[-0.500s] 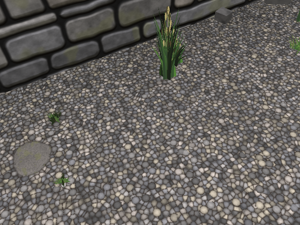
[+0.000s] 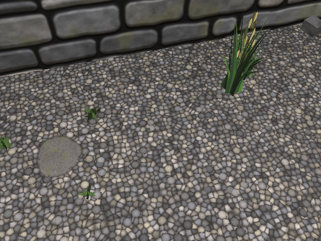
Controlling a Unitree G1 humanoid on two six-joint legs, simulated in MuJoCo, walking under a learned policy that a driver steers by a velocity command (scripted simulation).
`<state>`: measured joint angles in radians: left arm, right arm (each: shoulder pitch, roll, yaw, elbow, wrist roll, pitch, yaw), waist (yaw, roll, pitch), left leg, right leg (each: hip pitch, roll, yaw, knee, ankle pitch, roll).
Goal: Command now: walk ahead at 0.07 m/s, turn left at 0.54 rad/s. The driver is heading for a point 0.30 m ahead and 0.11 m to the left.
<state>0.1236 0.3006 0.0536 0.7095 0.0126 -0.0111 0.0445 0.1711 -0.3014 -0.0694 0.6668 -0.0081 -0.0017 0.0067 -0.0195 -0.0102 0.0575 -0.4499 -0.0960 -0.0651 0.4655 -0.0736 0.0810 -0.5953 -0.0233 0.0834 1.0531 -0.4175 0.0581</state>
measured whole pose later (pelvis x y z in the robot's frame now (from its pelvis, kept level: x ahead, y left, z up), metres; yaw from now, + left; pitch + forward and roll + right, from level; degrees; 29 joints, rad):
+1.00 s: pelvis +0.03 -0.02 +0.01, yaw +34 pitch +2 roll -1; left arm 0.14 0.30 0.08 0.71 0.00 0.01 0.02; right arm 0.15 -0.30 -0.06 0.60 0.00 0.04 -0.02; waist -0.01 -0.01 0.03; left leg -0.31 -0.08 -0.13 0.51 -0.23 0.04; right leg -0.42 -0.01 0.04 0.77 -0.37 0.07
